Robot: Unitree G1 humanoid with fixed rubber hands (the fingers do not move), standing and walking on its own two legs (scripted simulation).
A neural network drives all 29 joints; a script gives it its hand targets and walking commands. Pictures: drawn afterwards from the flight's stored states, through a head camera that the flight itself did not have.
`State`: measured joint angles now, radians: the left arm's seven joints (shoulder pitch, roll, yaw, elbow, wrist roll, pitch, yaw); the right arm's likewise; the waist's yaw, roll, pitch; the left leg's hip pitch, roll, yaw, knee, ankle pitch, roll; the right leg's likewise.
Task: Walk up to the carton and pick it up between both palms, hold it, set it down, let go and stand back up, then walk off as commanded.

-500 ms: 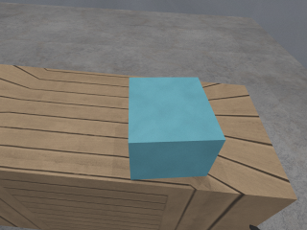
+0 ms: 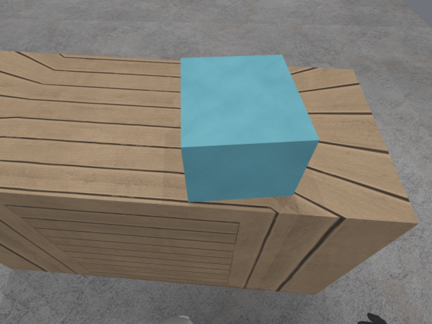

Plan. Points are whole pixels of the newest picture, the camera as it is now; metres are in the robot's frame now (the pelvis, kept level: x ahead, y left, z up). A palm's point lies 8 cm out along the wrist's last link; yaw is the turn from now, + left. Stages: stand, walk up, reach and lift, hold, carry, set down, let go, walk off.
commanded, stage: walk off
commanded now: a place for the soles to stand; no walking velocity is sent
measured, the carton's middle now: (236, 126) +0.54 -0.03 +0.04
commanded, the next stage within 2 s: none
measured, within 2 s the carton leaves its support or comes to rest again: neither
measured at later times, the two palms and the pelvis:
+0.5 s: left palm out of the picture -0.08 +0.38 -0.12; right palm out of the picture -0.05 -0.24 -0.07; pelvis -0.17 +0.07 +0.00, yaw +1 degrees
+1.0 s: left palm out of the picture -0.32 +0.32 -0.07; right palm out of the picture -0.23 -0.31 -0.12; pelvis -0.36 -0.01 +0.00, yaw +1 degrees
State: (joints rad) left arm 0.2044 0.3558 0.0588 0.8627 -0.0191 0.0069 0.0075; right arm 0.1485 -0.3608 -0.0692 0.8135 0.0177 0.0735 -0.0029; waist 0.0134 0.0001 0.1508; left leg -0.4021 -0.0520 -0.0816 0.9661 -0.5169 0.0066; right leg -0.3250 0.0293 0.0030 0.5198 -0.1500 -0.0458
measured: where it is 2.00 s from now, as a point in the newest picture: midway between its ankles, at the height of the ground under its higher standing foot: outside the picture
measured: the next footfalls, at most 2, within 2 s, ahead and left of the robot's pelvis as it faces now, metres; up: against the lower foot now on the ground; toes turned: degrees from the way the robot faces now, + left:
left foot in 0.18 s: -0.07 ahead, +0.13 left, +0.00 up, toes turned -4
right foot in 0.82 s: -0.29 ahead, -0.09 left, +0.00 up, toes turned +9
